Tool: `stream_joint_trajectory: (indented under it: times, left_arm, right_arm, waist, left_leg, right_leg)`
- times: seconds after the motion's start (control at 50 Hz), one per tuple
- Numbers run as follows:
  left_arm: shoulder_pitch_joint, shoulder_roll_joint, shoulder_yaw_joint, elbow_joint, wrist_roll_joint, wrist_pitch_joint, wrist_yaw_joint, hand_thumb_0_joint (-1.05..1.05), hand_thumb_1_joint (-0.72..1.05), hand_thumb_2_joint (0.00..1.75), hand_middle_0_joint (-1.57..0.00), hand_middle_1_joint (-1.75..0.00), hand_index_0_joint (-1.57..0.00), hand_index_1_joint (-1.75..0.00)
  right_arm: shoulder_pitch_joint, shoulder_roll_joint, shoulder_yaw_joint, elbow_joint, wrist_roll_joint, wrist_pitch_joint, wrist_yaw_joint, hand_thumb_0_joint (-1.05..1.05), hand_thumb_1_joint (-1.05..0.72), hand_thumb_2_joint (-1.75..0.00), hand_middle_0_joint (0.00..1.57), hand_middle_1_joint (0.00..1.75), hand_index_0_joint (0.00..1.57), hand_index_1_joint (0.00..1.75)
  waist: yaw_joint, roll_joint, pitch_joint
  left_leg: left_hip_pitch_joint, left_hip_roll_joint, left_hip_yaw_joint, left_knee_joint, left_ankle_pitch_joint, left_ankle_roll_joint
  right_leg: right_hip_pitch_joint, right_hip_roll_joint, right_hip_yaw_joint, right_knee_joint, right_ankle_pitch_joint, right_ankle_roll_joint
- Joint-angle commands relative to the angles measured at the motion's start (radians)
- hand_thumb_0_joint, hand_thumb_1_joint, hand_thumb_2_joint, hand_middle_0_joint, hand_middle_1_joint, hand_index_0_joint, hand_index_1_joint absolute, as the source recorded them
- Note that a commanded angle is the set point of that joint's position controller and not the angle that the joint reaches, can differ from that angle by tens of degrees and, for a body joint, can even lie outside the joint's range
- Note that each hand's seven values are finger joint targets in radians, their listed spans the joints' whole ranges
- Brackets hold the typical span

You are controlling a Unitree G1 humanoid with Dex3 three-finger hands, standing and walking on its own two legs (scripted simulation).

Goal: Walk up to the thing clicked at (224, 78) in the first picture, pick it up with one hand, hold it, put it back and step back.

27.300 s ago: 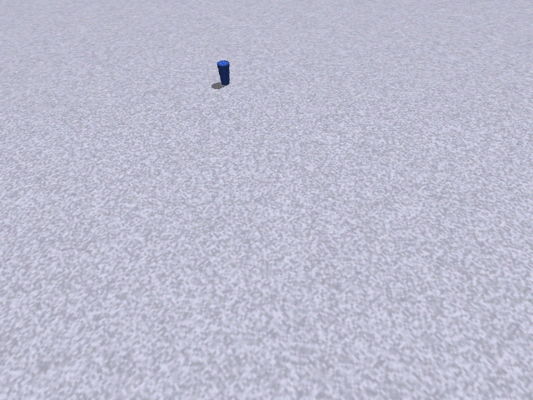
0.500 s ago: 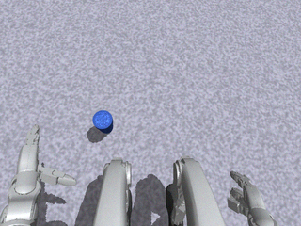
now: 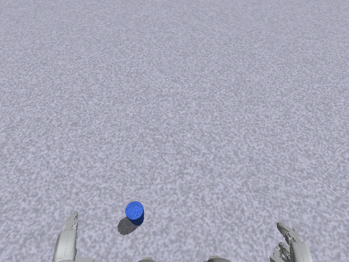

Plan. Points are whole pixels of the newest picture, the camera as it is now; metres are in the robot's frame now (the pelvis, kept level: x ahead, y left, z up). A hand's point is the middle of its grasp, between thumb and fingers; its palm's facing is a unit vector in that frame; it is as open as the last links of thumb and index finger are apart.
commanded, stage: home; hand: left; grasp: from the side
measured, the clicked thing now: (136, 215) +0.43 +0.19 -0.62
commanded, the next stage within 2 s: stand in 1.86 s
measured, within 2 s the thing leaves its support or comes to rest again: neither
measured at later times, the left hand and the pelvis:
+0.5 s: hand (94, 255) +0.18 +0.18 -0.03, palm faces +0.11 -0.95 -0.29, open 17.3 cm; pelvis +0.01 +0.00 +0.03, yaw +1 degrees
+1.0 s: hand (99, 257) +0.17 +0.17 -0.03, palm faces +0.10 -0.95 -0.28, open 17.3 cm; pelvis +0.01 -0.01 +0.03, yaw +1 degrees
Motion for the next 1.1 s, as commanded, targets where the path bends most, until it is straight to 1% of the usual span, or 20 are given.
stream_joint_trajectory:
  times: [0.0,0.08,0.2,0.3,0.32,0.34,0.36,0.48,0.5,0.52,0.54,0.56,0.66,0.68,0.72,0.74,0.78,0.8,1.02,1.08]
  left_arm:
    - [0.042,0.098,0.029,-0.301,0.005,-0.019,0.010,0.00,-0.55,0.06,-0.05,-0.05,-0.05,-0.05]
    - [0.114,0.067,0.010,-0.327,0.005,-0.012,-0.003,0.00,-0.55,0.06,-0.05,-0.05,-0.05,-0.05]
    - [0.126,0.064,0.015,-0.346,0.010,-0.026,-0.022,0.00,-0.51,0.08,-0.05,-0.06,-0.05,-0.06]
    - [0.085,0.066,0.016,-0.353,0.015,-0.042,-0.032,0.00,-0.52,0.07,-0.05,-0.06,-0.05,-0.06]
    - [0.074,0.084,0.029,-0.371,0.015,-0.044,-0.030,0.00,-0.53,0.07,-0.05,-0.06,-0.05,-0.06]
    - [0.101,0.068,0.017,-0.340,0.016,-0.041,-0.032,0.00,-0.53,0.07,-0.05,-0.06,-0.05,-0.06]
    - [0.077,0.086,0.031,-0.383,0.015,-0.045,-0.030,0.00,-0.52,0.07,-0.05,-0.06,-0.05,-0.06]
    - [0.105,0.061,0.017,-0.323,0.012,-0.038,-0.034,0.00,-0.52,0.07,-0.05,-0.06,-0.05,-0.06]
    - [0.086,0.090,0.038,-0.355,0.013,-0.043,-0.032,0.00,-0.53,0.06,-0.05,-0.06,-0.05,-0.06]
    - [0.119,0.062,0.019,-0.298,0.013,-0.037,-0.035,0.00,-0.54,0.06,-0.05,-0.06,-0.05,-0.06]
    - [0.096,0.080,0.027,-0.344,0.010,-0.042,-0.035,0.00,-0.53,0.07,-0.05,-0.06,-0.05,-0.06]
    - [0.129,0.050,0.017,-0.275,0.012,-0.038,-0.037,0.00,-0.53,0.07,-0.05,-0.06,-0.05,-0.06]
    - [0.088,0.087,0.037,-0.343,0.010,-0.046,-0.042,0.00,-0.51,0.08,-0.05,-0.06,-0.05,-0.06]
    - [0.115,0.060,0.021,-0.279,0.010,-0.041,-0.044,0.00,-0.53,0.07,-0.05,-0.06,-0.05,-0.06]
    - [0.093,0.065,0.029,-0.295,0.010,-0.047,-0.045,0.00,-0.53,0.07,-0.05,-0.06,-0.05,-0.06]
    - [0.100,0.068,0.030,-0.312,0.009,-0.049,-0.044,0.00,-0.54,0.06,-0.05,-0.06,-0.05,-0.06]
    - [0.084,0.086,0.041,-0.341,0.011,-0.050,-0.043,0.00,-0.53,0.07,-0.05,-0.06,-0.05,-0.06]
    - [0.104,0.066,0.022,-0.304,0.011,-0.046,-0.044,0.00,-0.54,0.06,-0.05,-0.06,-0.05,-0.06]
    - [0.100,0.071,0.032,-0.317,0.011,-0.048,-0.045,0.00,-0.54,0.06,-0.05,-0.06,-0.05,-0.06]
    - [0.101,0.060,0.023,-0.284,0.010,-0.046,-0.048,0.00,-0.54,0.06,-0.05,-0.06,-0.05,-0.06]
  right_arm:
    - [-0.045,-0.118,-0.043,-0.169,-0.006,-0.060,-0.023,0.00,-0.90,-0.90,0.20,0.30,0.20,0.30]
    - [-0.046,-0.111,-0.037,-0.181,-0.013,-0.078,-0.025,0.00,-0.90,-0.90,0.20,0.30,0.20,0.30]
    - [-0.052,-0.116,-0.038,-0.190,-0.021,-0.103,-0.021,0.00,-0.90,-0.90,0.20,0.30,0.20,0.30]
    - [-0.046,-0.116,-0.037,-0.182,-0.031,-0.116,-0.020,0.00,-0.90,-0.90,0.20,0.30,0.20,0.30]
    - [-0.042,-0.118,-0.038,-0.177,-0.030,-0.118,-0.020,0.00,-0.90,-0.90,0.20,0.30,0.20,0.30]
    - [-0.044,-0.114,-0.035,-0.175,-0.032,-0.120,-0.020,0.00,-0.90,-0.90,0.20,0.30,0.20,0.30]
    - [-0.038,-0.115,-0.036,-0.173,-0.032,-0.121,-0.021,0.00,-0.90,-0.90,0.20,0.30,0.20,0.30]
    - [-0.057,-0.112,-0.030,-0.167,-0.030,-0.126,-0.019,0.00,-0.90,-0.90,0.20,0.30,0.20,0.30]
    - [-0.058,-0.113,-0.032,-0.165,-0.029,-0.124,-0.020,0.00,-0.90,-0.90,0.20,0.30,0.20,0.30]
    - [-0.060,-0.114,-0.031,-0.165,-0.030,-0.125,-0.017,0.00,-0.90,-0.90,0.20,0.30,0.20,0.30]
    - [-0.062,-0.113,-0.030,-0.164,-0.029,-0.127,-0.015,0.00,-0.90,-0.90,0.20,0.30,0.20,0.30]
    - [-0.059,-0.113,-0.032,-0.163,-0.030,-0.128,-0.014,0.00,-0.90,-0.90,0.20,0.30,0.20,0.30]
    - [-0.061,-0.115,-0.034,-0.167,-0.030,-0.127,-0.013,0.00,-0.90,-0.90,0.20,0.30,0.20,0.30]
    - [-0.063,-0.114,-0.032,-0.166,-0.028,-0.129,-0.013,0.00,-0.90,-0.90,0.20,0.30,0.20,0.30]
    - [-0.068,-0.112,-0.033,-0.168,-0.028,-0.131,-0.015,0.00,-0.90,-0.90,0.20,0.30,0.20,0.30]
    - [-0.064,-0.112,-0.035,-0.167,-0.029,-0.131,-0.015,0.00,-0.90,-0.90,0.20,0.30,0.20,0.30]
    - [-0.058,-0.116,-0.037,-0.165,-0.029,-0.131,-0.019,0.00,-0.90,-0.90,0.20,0.30,0.20,0.30]
    - [-0.061,-0.112,-0.033,-0.166,-0.028,-0.134,-0.019,0.00,-0.90,-0.90,0.20,0.30,0.20,0.30]
    - [-0.059,-0.114,-0.036,-0.152,-0.031,-0.139,-0.024,0.00,-0.90,-0.90,0.20,0.30,0.20,0.30]
    - [-0.067,-0.111,-0.032,-0.149,-0.031,-0.141,-0.021,0.00,-0.90,-0.90,0.20,0.30,0.20,0.30]
  waist:
    - [0.018,0.051,-0.103]
    - [0.020,0.004,-0.020]
    - [0.016,-0.017,0.006]
    - [0.010,0.021,-0.042]
    - [0.018,0.023,-0.054]
    - [0.014,0.024,-0.060]
    - [0.019,0.032,-0.087]
    - [0.025,0.007,-0.026]
    - [0.030,0.021,-0.041]
    - [0.025,0.008,-0.012]
    - [0.031,0.023,-0.013]
    - [0.019,-0.001,0.000]
    - [0.027,-0.005,-0.042]
    - [0.019,-0.018,-0.006]
    - [0.021,-0.023,-0.009]
    - [0.031,-0.002,-0.019]
    - [0.024,-0.003,-0.065]
    - [0.021,-0.010,-0.034]
    - [0.023,-0.006,-0.043]
    - [0.018,-0.015,0.009]
  left_leg:
    - [0.206,-0.007,0.000,-0.255,0.214,0.000]
    - [0.212,-0.004,-0.008,-0.300,0.198,0.001]
    - [0.234,-0.005,-0.005,-0.319,0.212,0.002]
    - [0.275,-0.009,-0.001,-0.310,0.274,-0.001]
    - [0.290,-0.010,0.000,-0.310,0.290,-0.002]
    - [0.292,-0.012,0.001,-0.304,0.300,-0.002]
    - [0.304,-0.013,0.003,-0.301,0.324,-0.002]
    - [0.287,-0.015,0.005,-0.311,0.299,0.000]
    - [0.292,-0.015,0.004,-0.311,0.305,0.000]
    - [0.280,-0.017,0.005,-0.315,0.290,0.000]
    - [0.281,-0.016,0.004,-0.320,0.281,0.000]
    - [0.276,-0.014,0.005,-0.319,0.277,0.000]
    - [0.287,-0.019,0.012,-0.309,0.281,0.005]
    - [0.271,-0.020,0.014,-0.312,0.258,0.007]
    - [0.267,-0.020,0.014,-0.316,0.234,0.008]
    - [0.276,-0.018,0.014,-0.323,0.233,0.005]
    - [0.303,-0.017,0.014,-0.314,0.266,0.006]
    - [0.287,-0.020,0.016,-0.310,0.256,0.008]
    - [0.298,-0.018,0.019,-0.308,0.284,0.008]
    - [0.275,-0.021,0.021,-0.319,0.231,0.010]
  right_leg:
    - [0.189,0.012,-0.004,-0.218,0.187,-0.010]
    - [0.208,0.018,-0.016,-0.249,0.164,-0.010]
    - [0.238,0.015,-0.012,-0.272,0.173,-0.007]
    - [0.264,0.010,0.000,-0.266,0.229,-0.010]
    - [0.274,0.009,0.002,-0.265,0.244,-0.011]
    - [0.286,0.007,0.004,-0.269,0.254,-0.010]
    - [0.299,0.006,0.008,-0.265,0.281,-0.010]
    - [0.299,0.002,0.006,-0.288,0.263,-0.007]
    - [0.300,0.002,0.006,-0.289,0.267,-0.007]
    - [0.293,0.002,0.005,-0.293,0.252,-0.006]
    - [0.291,0.003,0.003,-0.297,0.244,-0.007]
    - [0.285,0.006,0.003,-0.295,0.241,-0.006]
    - [0.301,0.000,0.010,-0.307,0.257,-0.001]
    - [0.286,-0.001,0.012,-0.309,0.238,0.000]
    - [0.287,-0.003,0.014,-0.313,0.215,0.001]
    - [0.287,-0.001,0.012,-0.310,0.209,-0.003]
    - [0.304,-0.001,0.016,-0.307,0.242,-0.002]
    - [0.293,-0.002,0.016,-0.313,0.240,0.001]
    - [0.303,-0.004,0.020,-0.312,0.268,0.000]
    - [0.280,-0.006,0.019,-0.326,0.216,0.003]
